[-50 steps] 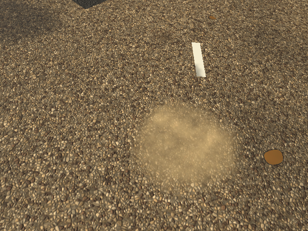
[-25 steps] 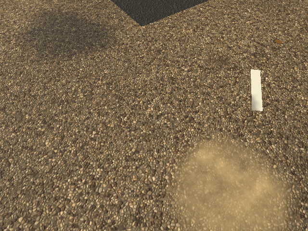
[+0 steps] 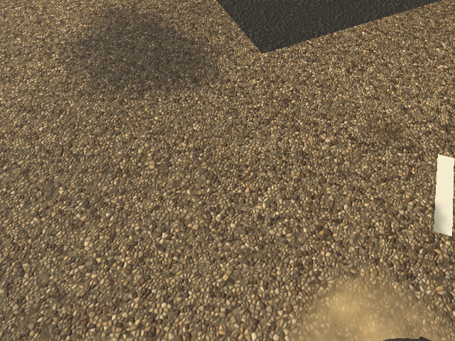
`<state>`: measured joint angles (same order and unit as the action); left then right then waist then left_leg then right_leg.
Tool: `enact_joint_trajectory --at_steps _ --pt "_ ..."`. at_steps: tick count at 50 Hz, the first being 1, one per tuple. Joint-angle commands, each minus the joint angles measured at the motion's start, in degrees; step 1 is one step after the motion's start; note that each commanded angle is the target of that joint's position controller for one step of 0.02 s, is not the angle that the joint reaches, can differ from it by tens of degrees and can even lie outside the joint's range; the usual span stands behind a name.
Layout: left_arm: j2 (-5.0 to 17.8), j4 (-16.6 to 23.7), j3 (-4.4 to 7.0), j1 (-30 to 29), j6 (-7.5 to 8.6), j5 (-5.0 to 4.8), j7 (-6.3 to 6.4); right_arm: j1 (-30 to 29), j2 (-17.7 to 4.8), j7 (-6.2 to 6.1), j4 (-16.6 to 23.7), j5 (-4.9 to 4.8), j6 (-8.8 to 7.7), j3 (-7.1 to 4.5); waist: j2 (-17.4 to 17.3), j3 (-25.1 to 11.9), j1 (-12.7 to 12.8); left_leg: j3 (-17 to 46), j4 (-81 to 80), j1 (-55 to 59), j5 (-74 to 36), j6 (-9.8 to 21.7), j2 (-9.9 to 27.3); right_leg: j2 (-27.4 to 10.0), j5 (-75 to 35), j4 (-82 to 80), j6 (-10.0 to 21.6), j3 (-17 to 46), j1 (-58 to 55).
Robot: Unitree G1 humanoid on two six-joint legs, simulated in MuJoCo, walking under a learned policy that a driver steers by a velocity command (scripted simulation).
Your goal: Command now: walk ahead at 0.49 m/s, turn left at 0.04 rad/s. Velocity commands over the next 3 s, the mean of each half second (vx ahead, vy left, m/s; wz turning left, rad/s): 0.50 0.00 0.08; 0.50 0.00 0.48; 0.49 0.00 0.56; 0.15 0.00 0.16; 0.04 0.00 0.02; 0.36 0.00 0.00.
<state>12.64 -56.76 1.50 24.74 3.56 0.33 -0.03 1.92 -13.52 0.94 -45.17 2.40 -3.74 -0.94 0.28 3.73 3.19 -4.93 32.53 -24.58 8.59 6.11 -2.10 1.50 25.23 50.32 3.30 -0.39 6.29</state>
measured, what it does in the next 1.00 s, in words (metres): walks ahead, turning left: right foot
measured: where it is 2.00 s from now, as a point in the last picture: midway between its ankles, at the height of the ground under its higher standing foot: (182, 200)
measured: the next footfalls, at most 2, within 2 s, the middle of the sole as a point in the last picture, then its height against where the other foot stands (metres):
right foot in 0.50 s outside the picture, level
left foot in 1.02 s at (199, 266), level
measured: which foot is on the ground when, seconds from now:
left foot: down 0.00-0.50, up 0.52-1.00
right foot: up 0.00-0.48, down 0.50-1.00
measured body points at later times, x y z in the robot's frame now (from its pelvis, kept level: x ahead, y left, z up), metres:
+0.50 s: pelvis +0.28 -0.02 +0.00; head +0.31 -0.02 +0.45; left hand +0.49 +0.21 -0.10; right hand +0.19 -0.26 -0.14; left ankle +0.09 +0.07 -0.72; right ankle +0.40 -0.10 -0.73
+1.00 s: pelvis +0.53 +0.02 +0.00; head +0.56 +0.04 +0.45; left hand +0.40 +0.24 -0.14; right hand +0.79 -0.12 -0.10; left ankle +0.63 +0.13 -0.71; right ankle +0.40 -0.10 -0.72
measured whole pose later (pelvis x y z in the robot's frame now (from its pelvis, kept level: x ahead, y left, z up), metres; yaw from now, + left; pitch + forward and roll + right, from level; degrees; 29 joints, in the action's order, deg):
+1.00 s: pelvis +0.53 +0.02 +0.00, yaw +19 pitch +1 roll -1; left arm 12.0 -56.7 2.6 23.7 4.3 1.4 1.4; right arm 0.2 -12.2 3.7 -46.5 2.4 -0.5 -2.2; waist -0.4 4.2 3.0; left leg -7.4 35.3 -29.3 9.3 8.0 0.8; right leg -1.8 24.3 19.1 -0.9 -19.2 -6.1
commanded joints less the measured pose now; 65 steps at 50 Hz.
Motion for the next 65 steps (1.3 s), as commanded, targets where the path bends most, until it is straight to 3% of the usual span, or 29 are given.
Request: enact_joint_trajectory --at_steps 1,2,4,7,14,19,22,24,25,26,27,28,29,30,32,35,41,45,47,49,51,52,53,54,56,58,59,61,65 --pt "7.75 5.32 1.86 -1.96 0.86 0.51 -0.09 13.87 -8.44 -0.4 -2.55 -1.74 0.44 -3.04 -3.84 -6.84 -6.28 30.51 -18.2 28.17 6.39 10.37 21.21 -3.36 -4.09 22.38 1.64 3.67 29.84" --pt "6.36 5.25 1.66 -2.95 0.81 0.45 -0.33 11.93 -6.28 -0.3 -2.88 -1.4 -0.03 -2.48 -2.75 -3.41 -4.36 25.06 -20.31 22.22 1.79 8.33 18.2 -5.28 -6.46 18.64 1.5 3.28 27.55" --pt "4.85 4.34 1.43 -1.67 -0.64 1.77 -0.98 11.98 -4.85 -0.58 -4.35 -1.43 -0.97 -1.98 -3.76 -2.13 -1.82 18.49 -22.46 16.21 -4.44 6.19 14.67 -6.63 -8.02 14.47 0.33 2.8 22.59" --pt "4.22 5.1 1.53 -4.53 -1.77 2.01 -1.77 15.46 -6.06 -0.51 -6.61 -2.03 -2.23 -2.31 -3.22 -1.52 -1.23 14.72 -24.95 16.08 -9.26 6.69 13.45 -7.18 -11.39 11.27 -1.03 1.17 24.75" --pt "3.28 10.35 0.79 -20.92 -1.61 1.31 -2.09 22.72 -5.85 -0.7 -10.48 -2.01 -1.97 -1.9 -2.95 1.58 -4.68 8.83 -26.16 20.69 -17.86 4.67 10.81 -7.0 -24.61 -6.2 -2.83 -2.44 30.62" --pt "3.85 13.51 0.41 -28.95 -1.16 1.25 -1.72 28.2 -6.31 -1.52 -13.33 -1.38 -1.41 -1.71 -3.28 2.6 -7.05 10.82 -22.48 29.34 -25.54 5.37 13.18 -4.74 -23.64 -14.44 -1.31 -3.34 31.31" --pt "5.16 13.6 0.79 -25.96 -0.19 1.04 -1.31 25.99 -7.84 -2.11 -13.36 -0.98 -1.05 -2.13 -3.9 1.13 -4.17 11.81 -16.3 31.58 -37.01 4.69 14.05 -2.52 -17.44 -18.52 0.55 -3.04 24.8" --pt "7.42 9.24 1.99 -11.84 0.84 1.23 -0.21 23.54 -8.39 -1.77 -13.06 -1.33 -1.04 -2.28 -3.06 -6.25 2.0 9.99 -1.57 27.04 -43.44 2.7 10.93 -0.04 -18.05 -23.9 2.71 -3.91 5.1" --pt "11.18 7.19 3.2 -1.78 1.43 2.63 0.71 22.87 -6.88 -1.49 -11.65 -2.08 -1.33 -1.82 0.02 -13.07 5.67 8.61 12.58 16.12 -28.78 1.7 8.07 -8.89 -15.22 -24.69 5.06 4.82 -10.96" --pt "17.37 7.38 4.79 1.9 1.21 3.95 0.9 29.21 0.04 -1.35 -10.11 -4.24 -1.14 -0.57 12.07 -21.56 3.07 3.58 33.39 -3.81 9.49 -1.01 -1.41 -26.68 -10.94 -27.72 11.06 29.8 -27.47" --pt "14.18 7.97 4.3 -1.35 0.31 1.95 0.44 27.68 -6.51 -1.78 -10.81 -2.52 -0.6 -2.37 7.19 -20.74 2.38 8.6 40.35 -8.34 19.68 -0.16 -1.09 -27.39 -8.58 -33.05 11.94 37.59 -22.32" --pt "10.2 8.73 3.25 -7.43 0.21 1.24 0.31 24.11 -6.84 -1.67 -10.11 -2.06 -0.25 -3.01 3.77 -11.09 -0.4 9.39 40.78 -10.11 15.14 0.04 2.24 -25.35 -6.31 -34.63 10.4 28.07 -13.65" --pt "6.82 9.07 2.49 -10.81 0.57 1.06 0.12 21.58 -5.11 -1.27 -9.7 -1.95 -0.13 -2.75 1.82 -5.62 -1.29 8.89 38.37 -9.41 11.48 -0.17 4.48 -22.6 -8.76 -37.35 8.85 20.66 -6.26" --pt "5.21 8.72 2.07 -11.8 0.97 1.15 0.25 20.58 -3.83 -0.89 -9.67 -1.64 0.4 -2.83 2.85 -2.83 -2.36 8.59 36.11 -7.81 9.59 -0.38 5.85 -19.96 -11.33 -39.15 6.78 14.9 -1.66" --pt "3.92 7.33 1.72 -10.84 1.82 0.97 0.57 20.98 -2.29 0.06 -9.47 -0.65 1.99 -2.88 4.41 -1.68 -4.27 7.81 34.58 -5.06 7.75 -1.26 6.69 -17.52 -17.42 -40.77 4.99 7.58 2.81" --pt "4.83 5.87 2.15 -7.87 3.14 0.41 0.45 16.62 -1.23 0.99 -7.26 -0.62 3.14 -2.91 3.97 -0.91 -4.79 6.81 32.93 -9.37 2.99 -1.97 7.61 -16.98 -23.85 -42.32 5.01 1.27 2.2" --pt "5.33 4.13 2.19 -4.31 3.22 0.72 0.67 3.14 -0.33 2.51 -1.8 -0.72 2.93 -1.89 3.78 1.76 -2.95 2.41 14.62 -11.51 -9.03 -2.85 7.14 -14.59 -31.69 -42.37 4.29 -8.88 0.3" --pt "7.41 2.67 2.67 -0.5 2.59 0.79 1.3 -3.03 -1.13 3.08 1.07 -0.31 2.93 -1.58 3.58 2.46 -1.33 -1.28 6.27 -9.99 -6.98 -0.84 5.92 -17.1 -37.39 -40.7 4.1 -11.62 -6.57" --pt "8.14 2.22 2.86 0.07 1.78 0.95 1.68 -3.27 -1.97 2.99 1.64 -0.08 2.95 -1.91 3.98 1.85 -1.87 -2.69 4.09 -8.16 -2.23 0.95 4.07 -17.85 -47.51 -36.62 3.64 -13.31 -10.61" --pt "9.88 2.14 3.32 -0.16 0.83 1.1 1.97 0.76 -3.24 2.5 0.83 0.13 3.03 -2.58 5.44 -1.14 -3.87 -4.58 3.04 -2.03 4.32 3.24 0.24 -18.08 -63.53 -27.37 3.14 -14.96 -13.01" --pt "11.0 2.84 3.57 -0.87 -0.4 0.97 1.73 14.15 -5.81 1.56 -3.12 0.42 2.2 -4.26 3.45 -8.81 -9.48 -3.82 -3.08 14.52 4.75 6.44 -3.51 -17.25 -61.03 -6.24 1.84 -16.22 -8.23" --pt "9.26 4.72 3.08 -0.75 -0.4 1.05 1.49 21.99 -11.04 0.61 -4.83 1.03 1.95 -6.07 -2.43 -14.83 -12.37 10.06 -5.73 28.66 11.23 9.6 6.28 -15.54 -40.65 11.25 -0.15 -16.19 4.4" --pt "4.62 9.68 2.48 -1.48 0.24 0.1 0.12 19.17 -16.71 0.13 -3.05 -0.31 2.69 -7.36 -16.59 -18.54 -8.15 43.13 -13.57 43.67 12.43 18.62 21.25 -1.44 5.97 32.6 -4.24 -11.16 30.63" --pt "9.23 11.29 3.12 -9.23 0.99 0.7 -0.05 20.55 -15.84 -0.3 -2.81 -1.09 3.5 -7.08 -4.84 -16.12 -10.67 42.8 -17.26 42.04 6.34 17.49 21.18 -3.03 2.83 33.54 -3.68 -0.18 37.5" --pt "7.36 10.97 2.54 -9.7 2.2 -0.14 -0.09 15.16 -10.44 -0.97 -3.52 -1.66 2.93 -5.74 1.23 -4.99 -5.72 28.92 -17.79 27.77 -8.31 13.58 17.44 -7.96 -5.94 23.84 -2.95 1.14 34.51" --pt "6.83 10.34 2.53 -7.82 0.33 2.0 -0.03 11.56 -7.82 -1.29 -2.94 -2.21 1.75 -4.81 1.11 -3.92 -2.08 22.01 -18.67 20.07 -15.9 11.11 12.33 -9.36 -6.77 17.84 -4.04 1.85 27.45" --pt "6.55 10.4 2.55 -7.35 -0.72 2.46 -0.21 11.85 -7.59 -1.16 -2.86 -2.44 1.08 -4.59 0.59 -4.42 -1.51 21.01 -18.99 18.8 -17.82 11.02 11.25 -9.18 -6.76 16.24 -4.67 1.69 25.97" --pt "5.83 11.29 2.41 -8.81 -1.94 2.55 -0.65 13.86 -9.06 -0.89 -3.37 -2.65 0.25 -4.84 -0.09 -3.9 -1.34 19.69 -20.08 16.87 -18.33 10.91 9.63 -8.79 -8.76 12.58 -5.8 0.74 26.6" --pt "6.25 14.98 2.3 -18.69 -2.42 2.21 -0.76 19.24 -9.92 -0.72 -4.11 -2.39 0.19 -4.99 -1.9 -0.99 -4.59 21.09 -21.78 18.16 -14.99 9.12 8.47 -8.31 -17.13 2.94 -6.98 0.26 32.96"
Over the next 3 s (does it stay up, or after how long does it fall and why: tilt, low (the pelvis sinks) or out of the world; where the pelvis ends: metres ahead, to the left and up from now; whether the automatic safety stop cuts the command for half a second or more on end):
stays up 1.07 0.30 0.02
